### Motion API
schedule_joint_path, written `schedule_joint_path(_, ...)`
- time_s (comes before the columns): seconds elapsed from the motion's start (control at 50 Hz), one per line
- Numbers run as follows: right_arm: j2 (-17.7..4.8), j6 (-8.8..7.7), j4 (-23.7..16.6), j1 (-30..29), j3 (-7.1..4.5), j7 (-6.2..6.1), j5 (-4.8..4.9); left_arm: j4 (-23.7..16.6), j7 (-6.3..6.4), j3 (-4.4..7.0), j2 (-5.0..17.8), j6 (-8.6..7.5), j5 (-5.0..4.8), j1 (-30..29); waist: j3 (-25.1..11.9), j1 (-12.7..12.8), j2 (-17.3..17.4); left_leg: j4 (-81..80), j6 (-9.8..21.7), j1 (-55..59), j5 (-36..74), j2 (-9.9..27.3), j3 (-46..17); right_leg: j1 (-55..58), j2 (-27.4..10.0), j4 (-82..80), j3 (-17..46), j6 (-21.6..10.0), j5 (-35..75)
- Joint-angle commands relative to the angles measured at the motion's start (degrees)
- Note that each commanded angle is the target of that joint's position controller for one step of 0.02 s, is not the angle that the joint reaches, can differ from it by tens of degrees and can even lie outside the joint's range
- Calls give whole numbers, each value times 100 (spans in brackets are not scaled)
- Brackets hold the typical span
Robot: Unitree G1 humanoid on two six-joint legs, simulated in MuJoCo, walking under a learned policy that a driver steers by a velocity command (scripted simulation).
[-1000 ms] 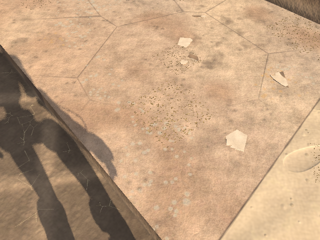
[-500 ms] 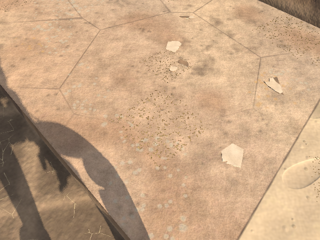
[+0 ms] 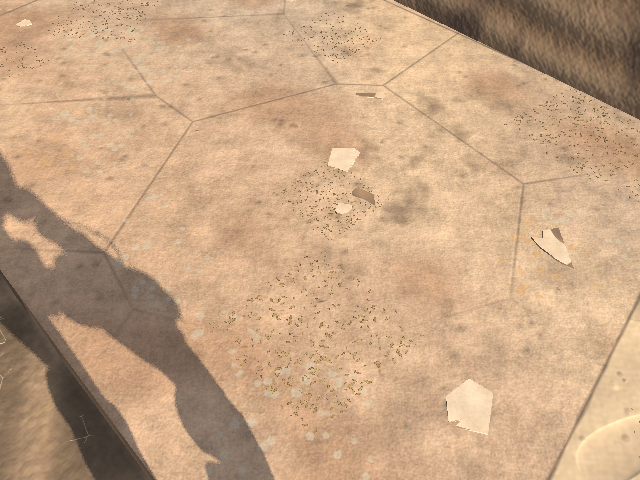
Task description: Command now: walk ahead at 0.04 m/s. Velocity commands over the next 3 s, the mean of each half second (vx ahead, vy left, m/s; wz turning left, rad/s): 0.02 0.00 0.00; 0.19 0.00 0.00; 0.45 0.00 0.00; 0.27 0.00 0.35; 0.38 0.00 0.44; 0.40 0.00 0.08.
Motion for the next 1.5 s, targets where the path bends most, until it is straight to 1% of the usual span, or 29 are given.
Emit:
schedule_joint_path(0.02,370,-192,625,1244,221,68,-233,-576,-50,-294,-725,46,-217,-940,-171,-255,1262,-978,465,1751,3235,564,-756,-2062,539,5034,418,5,-1173)
schedule_joint_path(0.04,86,-389,416,815,304,187,-448,-265,-57,-312,-906,94,-352,495,-226,564,756,-502,981,763,5222,1536,-2088,-1992,986,5661,2004,-11,-506)
schedule_joint_path(0.1,-779,-185,83,-459,134,244,-109,-540,179,-84,219,417,-305,627,-126,1248,413,-1750,1505,4,-1270,2401,-3355,-2375,364,4920,1997,363,-133)
schedule_joint_path(0.16,-169,-303,189,250,290,-188,-116,-766,487,-11,298,728,-71,-838,-50,336,-333,-1959,1290,506,-2802,2160,-3416,-2570,161,4101,1960,525,126)
schedule_joint_path(0.26,124,-141,220,512,250,-360,-6,-570,286,-287,-581,574,-111,-1052,-394,184,502,-1864,545,933,-2494,983,-1653,-1537,-250,722,1189,427,-1232)
schedule_joint_path(0.34,-80,-205,533,1359,-9,-92,155,59,205,-137,63,522,56,-170,-737,341,494,-1633,257,1229,-367,895,-1185,-876,-190,-188,1391,20,747)
schedule_joint_path(0.4,414,-158,498,1088,68,-4,-18,168,165,-287,-469,462,27,-434,-920,305,171,-959,23,1718,779,586,-641,-1288,-211,-281,1468,-84,757)
schedule_joint_path(0.64,390,43,638,1206,152,-79,-59,391,176,-316,-353,344,38,-257,-352,436,-198,-1336,-42,1067,-2313,333,-580,-1517,-105,-768,1355,-246,-72)
schedule_joint_path(0.68,23,-145,689,1654,74,52,-133,473,239,-173,-149,525,302,196,-290,200,266,-1375,282,1241,-2957,758,-1190,-1810,339,-143,1024,-458,-1379)
schedule_joint_path(0.74,-133,-125,663,1823,56,45,-117,138,74,-136,-266,437,250,-40,183,121,754,-2125,676,1085,-6043,1426,-2433,-2538,399,595,586,-632,-1635)
schedule_joint_path(0.76,-55,-106,649,1563,76,-118,152,29,103,-215,-550,267,-262,-417,429,301,745,-2375,782,1001,-6501,1706,-2810,-2849,231,676,492,-550,-1368)
schedule_joint_path(0.8,-110,-126,582,1532,91,-206,188,25,55,-251,-470,106,-155,-372,269,316,644,-2319,664,718,-6007,1631,-2616,-2320,265,256,463,-590,-1374)
schedule_joint_path(0.86,305,-288,114,480,249,-134,243,265,6,-75,192,107,-6,667,-1,880,-396,-546,6,-839,-3960,239,-626,-317,-71,-1740,1944,-1087,-1928)
schedule_joint_path(0.88,406,-419,-46,303,207,85,-79,471,52,135,839,246,531,1942,-197,1233,-1406,778,-42,-2114,-3506,-224,-383,1370,-525,-3080,4016,-1546,-2859)
schedule_joint_path(0.92,-67,-664,-660,-1379,-20,306,-350,692,187,225,1163,156,348,2692,776,1817,-1180,3871,52,-5174,-5226,-312,-1446,2680,-1744,-4260,6518,-2221,-596)
schedule_joint_path(0.98,242,-831,-876,-1393,45,322,-84,699,99,16,497,-91,418,1976,807,853,-455,5701,122,-5744,-4681,-124,-1219,2338,-1488,-3530,4618,-1685,1925)
schedule_joint_path(1.0,343,-919,-861,-1617,107,365,-400,859,-73,-199,-503,-265,671,2631,-399,1185,-131,6408,508,-5286,-3666,-583,-1813,2574,-1078,-2920,3634,-1795,2576)
schedule_joint_path(1.04,423,-1045,-1023,-2090,138,452,-453,834,-100,-266,-547,-317,720,2564,56,783,-86,5457,810,-5438,-3243,-269,-1334,2211,-594,-3164,2588,-1259,2599)
schedule_joint_path(1.12,572,-744,-1357,-2288,308,660,-121,63,-399,-253,460,-347,432,1339,-44,-76,-967,2494,-125,750,-2555,-302,-216,-2138,-407,-5351,1598,-1124,2622)
schedule_joint_path(1.16,-320,-634,-1109,-1604,79,788,-37,-113,-497,-45,1265,-431,372,976,16,-536,-306,1054,31,72,-2109,-538,-200,172,-633,-4109,1139,-921,5995)
schedule_joint_path(1.2,-686,-698,-716,-268,-69,659,-122,404,-592,-72,923,-440,753,2165,-1014,-517,-617,434,445,2220,-440,-387,-674,527,-420,-1934,1084,-597,6728)
schedule_joint_path(1.22,-937,-725,-405,1074,-81,532,-158,653,-666,-322,-87,-447,850,3678,-2991,-259,801,1172,1873,5280,1600,844,-2324,-830,122,114,1068,-238,3687)
schedule_joint_path(1.24,-919,-706,72,2450,-73,471,-233,398,-777,-275,90,-433,569,3036,-3001,-872,1039,-240,2473,5563,917,1625,-4732,-1901,1172,2551,1517,-84,299)
schedule_joint_path(1.26,-1065,-873,288,2048,-214,345,-274,-200,-745,-217,152,-460,329,1542,-1145,-962,485,-857,1862,4270,-134,1611,-4427,-3296,821,3335,1973,-361,966)
schedule_joint_path(1.28,-1026,-940,139,958,-221,311,-164,-420,-636,-220,152,-484,371,964,-449,-547,241,-1148,1624,2901,-546,1539,-3770,-3398,418,3202,1980,-534,1626)
schedule_joint_path(1.32,117,-894,37,-201,119,313,-121,-543,-498,-214,87,-349,673,1020,-764,197,10,-1707,1446,1639,-898,1324,-2810,-2647,-35,2772,1891,-764,2055)
schedule_joint_path(1.36,506,-918,0,-557,253,275,-124,-660,-530,-240,-123,-187,637,844,-683,549,81,-2105,1373,866,-1401,1126,-2487,-2750,-125,2787,1660,-885,1962)
schedule_joint_path(1.46,168,-1172,-134,-460,302,292,-382,-1067,-530,-259,119,-161,509,-285,-633,489,88,-2392,1053,-214,-851,437,-1273,-2245,-297,128,1142,-618,3754)
schedule_joint_path(1.5,-2,-1153,-21,-22,311,440,-186,-1228,-561,-275,27,-80,451,-777,-459,394,207,-2565,951,-840,-483,361,-1015,-960,-65,-1156,843,-273,4145)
